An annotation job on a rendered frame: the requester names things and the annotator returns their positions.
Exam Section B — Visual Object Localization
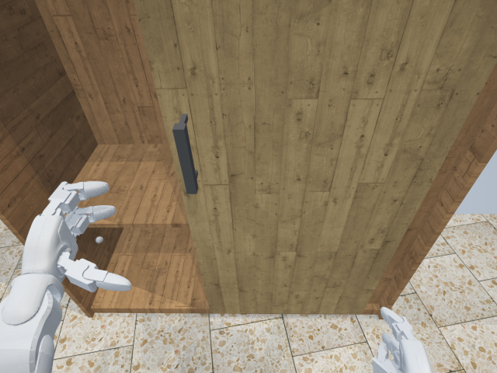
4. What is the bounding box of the right robot hand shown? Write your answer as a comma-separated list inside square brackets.
[373, 307, 433, 373]

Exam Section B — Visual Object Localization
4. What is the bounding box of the wardrobe door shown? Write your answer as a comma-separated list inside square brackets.
[368, 63, 497, 304]
[134, 0, 497, 314]

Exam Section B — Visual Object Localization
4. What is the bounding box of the left robot hand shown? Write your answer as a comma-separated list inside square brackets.
[21, 181, 131, 292]

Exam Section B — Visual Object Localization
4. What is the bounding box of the robot left forearm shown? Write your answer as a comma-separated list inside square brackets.
[0, 273, 64, 373]

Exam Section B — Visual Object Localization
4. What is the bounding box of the handle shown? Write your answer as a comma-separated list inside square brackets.
[172, 114, 198, 194]

